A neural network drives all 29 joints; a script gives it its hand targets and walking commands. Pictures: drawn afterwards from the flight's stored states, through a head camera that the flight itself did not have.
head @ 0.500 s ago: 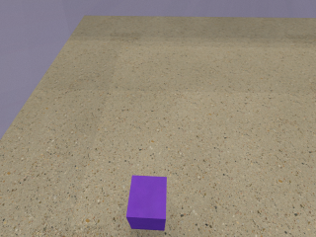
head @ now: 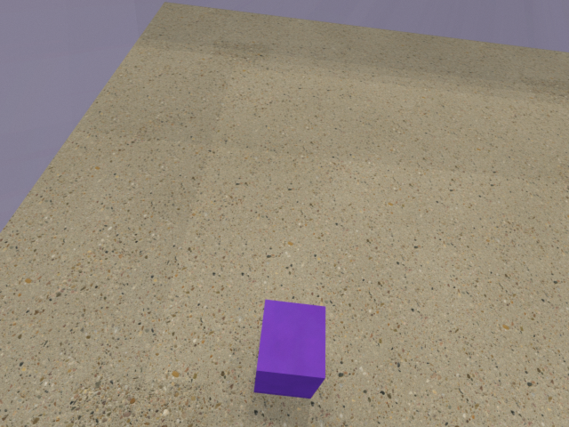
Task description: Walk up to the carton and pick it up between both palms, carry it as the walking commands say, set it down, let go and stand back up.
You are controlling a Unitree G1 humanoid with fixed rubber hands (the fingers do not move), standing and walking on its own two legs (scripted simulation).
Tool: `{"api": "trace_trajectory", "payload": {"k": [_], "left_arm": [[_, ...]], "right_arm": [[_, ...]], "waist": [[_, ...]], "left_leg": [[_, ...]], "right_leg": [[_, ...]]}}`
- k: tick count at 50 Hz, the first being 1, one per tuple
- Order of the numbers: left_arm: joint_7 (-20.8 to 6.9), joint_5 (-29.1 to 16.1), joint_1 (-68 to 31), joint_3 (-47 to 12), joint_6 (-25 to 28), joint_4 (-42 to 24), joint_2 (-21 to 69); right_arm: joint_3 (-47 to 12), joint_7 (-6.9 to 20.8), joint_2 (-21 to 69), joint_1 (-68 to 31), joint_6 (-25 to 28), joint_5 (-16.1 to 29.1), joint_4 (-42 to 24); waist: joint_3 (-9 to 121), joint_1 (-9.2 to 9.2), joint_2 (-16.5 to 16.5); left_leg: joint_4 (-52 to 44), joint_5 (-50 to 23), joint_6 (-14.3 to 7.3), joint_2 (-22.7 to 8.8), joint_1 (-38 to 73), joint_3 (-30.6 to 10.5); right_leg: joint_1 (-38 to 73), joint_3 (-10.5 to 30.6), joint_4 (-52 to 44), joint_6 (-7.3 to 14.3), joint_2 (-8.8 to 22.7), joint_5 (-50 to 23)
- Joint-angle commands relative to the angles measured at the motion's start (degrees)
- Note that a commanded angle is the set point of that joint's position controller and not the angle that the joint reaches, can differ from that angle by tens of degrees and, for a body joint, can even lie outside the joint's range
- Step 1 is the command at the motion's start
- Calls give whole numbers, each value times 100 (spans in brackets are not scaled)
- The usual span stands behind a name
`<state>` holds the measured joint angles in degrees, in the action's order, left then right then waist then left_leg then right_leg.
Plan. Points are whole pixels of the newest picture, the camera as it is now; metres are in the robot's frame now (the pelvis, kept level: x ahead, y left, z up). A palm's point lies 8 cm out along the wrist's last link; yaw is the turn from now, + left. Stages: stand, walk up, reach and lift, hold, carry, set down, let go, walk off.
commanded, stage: walk up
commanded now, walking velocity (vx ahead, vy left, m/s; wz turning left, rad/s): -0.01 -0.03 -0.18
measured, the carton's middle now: (288, 350) +0.44 -0.04 -0.65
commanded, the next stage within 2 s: stand in 0.20 s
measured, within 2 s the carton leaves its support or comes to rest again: neither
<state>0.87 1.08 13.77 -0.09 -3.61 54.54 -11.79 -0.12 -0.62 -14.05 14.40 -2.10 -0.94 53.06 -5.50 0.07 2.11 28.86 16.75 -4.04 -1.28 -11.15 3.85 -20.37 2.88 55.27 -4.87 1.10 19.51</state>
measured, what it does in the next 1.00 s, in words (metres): steps on the spot: right foot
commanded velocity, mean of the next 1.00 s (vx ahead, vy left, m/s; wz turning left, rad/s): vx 0.00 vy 0.00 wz -0.03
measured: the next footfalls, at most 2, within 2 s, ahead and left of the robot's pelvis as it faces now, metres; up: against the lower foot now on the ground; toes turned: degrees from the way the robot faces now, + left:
right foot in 0.46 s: +0.02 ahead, -0.17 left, +0.00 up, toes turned +0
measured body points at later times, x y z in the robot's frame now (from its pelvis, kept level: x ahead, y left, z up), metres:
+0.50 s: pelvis -0.01 -0.03 -0.01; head +0.01 -0.03 +0.43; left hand +0.06 +0.21 -0.17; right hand +0.03 -0.29 -0.15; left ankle -0.01 +0.05 -0.74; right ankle -0.02 -0.17 -0.74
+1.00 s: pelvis -0.02 -0.04 -0.01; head -0.01 -0.05 +0.44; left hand +0.06 +0.20 -0.15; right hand +0.03 -0.30 -0.15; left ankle -0.01 +0.05 -0.74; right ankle -0.02 -0.17 -0.74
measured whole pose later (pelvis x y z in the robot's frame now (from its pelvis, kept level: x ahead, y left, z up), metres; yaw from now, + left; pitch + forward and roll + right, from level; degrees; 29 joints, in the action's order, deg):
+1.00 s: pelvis -0.02 -0.04 -0.01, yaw -5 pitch -1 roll +1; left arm 1.6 1.1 13.1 -0.1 -0.9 55.4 -11.6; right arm -0.1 -1.3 -14.0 12.8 -2.1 -0.9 53.3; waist -1.7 0.1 0.4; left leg 29.7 16.3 -2.1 -0.4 -12.8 9.3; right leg -16.1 2.6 33.8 -0.9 1.2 17.1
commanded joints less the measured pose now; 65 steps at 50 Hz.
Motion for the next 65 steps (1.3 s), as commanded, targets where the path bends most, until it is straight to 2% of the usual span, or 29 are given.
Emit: {"api": "trace_trajectory", "payload": {"k": [1,3,4,7,8,12,17,19,21,22,23,25,27,31,33,34,35,39,40,41,45,49,53,55,56,57,59,61,65], "left_arm": [[-43,52,372,384,-165,95,-668],[-39,54,252,335,-80,16,-489],[-38,49,258,338,-87,76,-568],[-35,52,208,332,-36,31,-448],[-15,1,330,304,-77,90,-418],[-23,2,269,240,-66,-79,-347],[11,-33,101,205,74,-208,-396],[62,-13,240,188,131,-36,-308],[101,-38,528,142,278,67,-394],[115,27,389,232,341,39,-631],[95,45,236,256,330,-15,-724],[92,42,283,214,339,-25,-944],[95,70,-228,197,323,-166,-896],[99,2,123,150,486,-154,-579],[128,-4,12,177,410,-105,-592],[125,12,6,213,411,-140,-695],[94,12,-39,175,378,-166,-656],[138,43,129,161,418,-193,-601],[94,37,154,182,432,-218,-565],[99,27,157,137,402,-153,-566],[122,47,162,127,405,-74,-582],[93,3,-67,198,368,-253,-530],[74,28,89,182,328,-98,-404],[85,30,76,196,347,-128,-501],[-145,-173,-1934,-12,12,-2139,-1138],[-155,-238,-2876,157,-336,-2973,-1343],[-229,-32,-2200,309,-988,-2453,-1335],[-247,-64,-1030,253,-1479,-2320,-1158],[-231,139,-632,350,-1780,-1926,-577]], "right_arm": [[387,-160,-843,-277,213,48,-441],[328,-178,-652,170,224,67,-263],[376,-181,-811,311,238,62,-193],[314,-203,-597,675,265,76,-55],[312,-180,-512,444,228,88,-36],[352,-159,-707,299,209,80,-119],[320,-182,-584,93,132,17,-118],[347,-186,-661,-99,89,84,-185],[417,-137,-816,-153,33,91,-227],[332,-130,-590,-167,19,128,-309],[282,-101,-464,-209,-17,141,-364],[316,-42,-341,-93,-58,133,-305],[310,-76,-360,109,1,101,-200],[344,-75,-507,220,122,91,-85],[318,-81,-281,-29,65,64,-55],[332,-53,-483,45,30,79,-94],[361,-85,-484,5,41,67,-100],[349,-101,-469,-20,60,58,-115],[323,-91,-433,-57,48,75,-93],[299,-82,-425,16,59,73,-119],[341,-94,-395,42,36,53,-91],[359,-115,-637,162,57,16,-19],[335,-105,-558,-149,46,21,-179],[312,-105,-530,-41,27,41,-194],[-157,-70,-883,-2052,-166,670,-2204],[-143,-51,-685,-3225,-477,692,-3050],[162,52,-944,-2194,-1118,375,-2720],[274,62,-774,-972,-1711,242,-2224],[345,140,-255,-599,-1952,308,-1924]], "waist": [[246,20,-1065],[543,112,-1090],[610,159,-1228],[545,171,-1055],[554,79,-1098],[520,85,-1328],[747,-22,-1265],[635,-44,-583],[711,-74,-719],[799,-54,287],[588,95,896],[313,60,442],[121,204,713],[900,30,290],[414,2,209],[402,52,680],[401,111,269],[536,12,295],[510,17,-82],[635,39,249],[461,56,142],[385,82,-359],[361,3,-256],[443,40,278],[165,-126,576],[183,-352,188],[307,-233,-137],[684,-95,-520],[920,-181,-442]], "left_leg": [[-1363,-1901,231,-1699,431,-608],[-971,-3213,-212,-1743,906,-463],[-792,-3527,43,-1620,1196,-300],[-638,-4718,73,-1643,1419,-247],[-712,-4470,-164,-1617,1001,-202],[-663,-4381,-87,-1512,1132,-235],[-655,-2148,-624,-1469,577,-294],[-720,-1732,-550,-1460,442,-328],[-394,-897,-373,-1156,257,-183],[-157,-477,-199,-754,-44,-14],[75,581,-67,-359,-45,324],[107,615,141,32,52,-12],[-338,205,134,-117,431,-85],[-467,-708,31,-574,1097,14],[-525,-160,95,-487,642,108],[-677,-113,72,-530,567,-72],[-597,-161,71,-509,715,-10],[-568,-443,29,-585,875,33],[-567,-485,8,-657,829,-10],[-604,-470,-3,-609,925,-27],[-493,-387,97,-563,799,73],[-852,-286,26,-816,552,-189],[-986,370,16,-833,334,-169],[-869,137,-25,-778,455,-139],[630,750,296,-98,-1736,-206],[827,605,285,35,-1775,-163],[503,1162,179,-134,-1333,-228],[-42,1163,109,-201,-1179,-355],[560,-962,213,45,-1467,-520]], "right_leg": [[-938,21,1096,118,-128,-94],[-1065,-23,999,144,-38,102],[-1116,-104,892,122,-71,86],[-1204,-161,681,127,10,113],[-916,-274,596,107,-20,216],[-682,-367,-134,173,82,221],[-23,-500,-1586,290,202,381],[208,-517,-2302,376,44,-111],[657,-523,-3148,481,66,-1307],[935,0,-2971,580,459,-2456],[518,691,-3435,753,802,-2352],[-110,1583,-3981,1093,1137,-1053],[-422,1457,-4021,983,985,-575],[-3,566,-3241,795,517,-2162],[-236,711,-3363,883,553,-1679],[-255,729,-3380,877,552,-1437],[-286,784,-3400,873,546,-1415],[-256,641,-3297,805,439,-1767],[-312,547,-3270,800,445,-1850],[-172,534,-3228,815,384,-1733],[-363,670,-3313,823,531,-1914],[-152,278,-2921,716,249,-1687],[-145,175,-2987,646,182,-1115],[-98,187,-3065,703,214,-1367],[-710,-490,-2218,565,-206,445],[-849,-388,-2184,565,-44,589],[-437,-502,-2239,514,-122,961],[234,-598,-2040,563,-266,132],[-229,-314,-1874,657,-206,-1000]]}}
